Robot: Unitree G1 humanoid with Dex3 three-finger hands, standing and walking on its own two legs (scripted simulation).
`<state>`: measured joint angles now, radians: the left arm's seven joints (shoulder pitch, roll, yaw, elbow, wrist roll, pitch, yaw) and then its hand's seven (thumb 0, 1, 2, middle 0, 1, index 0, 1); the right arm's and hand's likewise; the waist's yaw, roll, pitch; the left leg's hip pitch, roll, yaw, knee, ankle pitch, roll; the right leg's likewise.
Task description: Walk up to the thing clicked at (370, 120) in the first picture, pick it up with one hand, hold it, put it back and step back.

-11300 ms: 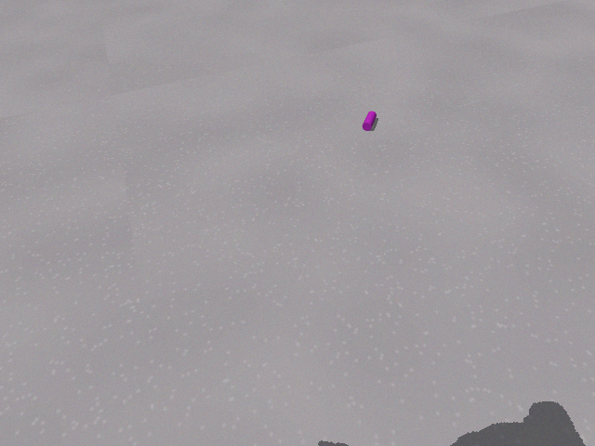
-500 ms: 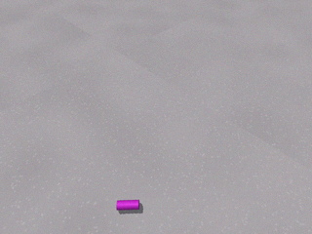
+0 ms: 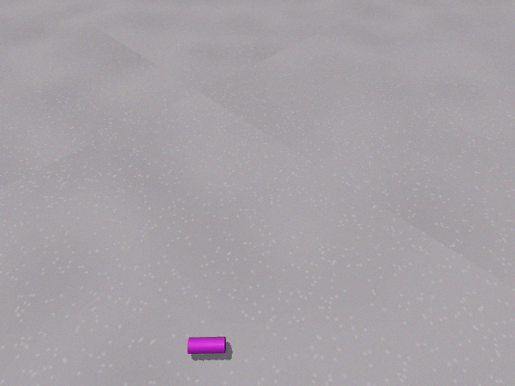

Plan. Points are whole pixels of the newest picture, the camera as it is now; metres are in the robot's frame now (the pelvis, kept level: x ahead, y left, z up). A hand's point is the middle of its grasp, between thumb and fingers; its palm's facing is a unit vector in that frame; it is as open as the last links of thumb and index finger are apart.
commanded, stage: walk up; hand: left
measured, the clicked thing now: (207, 345) +0.40 +0.21 -0.74
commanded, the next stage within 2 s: stand in 0.14 s
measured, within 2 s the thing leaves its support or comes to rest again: neither
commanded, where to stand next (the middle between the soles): +0.01 +0.01 m, yaw -1 degrees
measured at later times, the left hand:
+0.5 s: hand out of the picture +0.09 +0.26 -0.13, palm faces -0.01 -0.94 -0.34, open 7.4 cm
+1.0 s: hand out of the picture +0.04 +0.27 -0.14, palm faces -0.02 -0.94 -0.33, open 7.4 cm
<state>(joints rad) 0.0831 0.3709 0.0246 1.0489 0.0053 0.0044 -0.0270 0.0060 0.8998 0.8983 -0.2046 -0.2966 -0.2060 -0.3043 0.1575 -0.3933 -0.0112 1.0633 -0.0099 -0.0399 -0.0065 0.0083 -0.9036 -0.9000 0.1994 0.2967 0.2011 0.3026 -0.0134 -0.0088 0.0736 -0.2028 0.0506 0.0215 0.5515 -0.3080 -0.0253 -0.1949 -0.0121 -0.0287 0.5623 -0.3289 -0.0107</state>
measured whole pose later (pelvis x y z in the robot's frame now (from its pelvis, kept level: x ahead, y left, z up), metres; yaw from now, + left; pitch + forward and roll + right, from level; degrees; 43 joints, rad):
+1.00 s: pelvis -0.02 +0.02 +0.02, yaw +0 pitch -2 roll +0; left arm 0.12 0.35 0.01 1.16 0.01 -0.01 -0.01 0.01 0.90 0.90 -0.20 -0.30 -0.21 -0.30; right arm 0.11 -0.35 -0.01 1.16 -0.01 -0.01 0.02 0.01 -0.90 -0.90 0.20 0.30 0.20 0.30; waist 0.00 0.00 0.06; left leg -0.14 0.02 0.03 0.32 -0.15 -0.01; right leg -0.12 -0.03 -0.02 0.31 -0.16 0.02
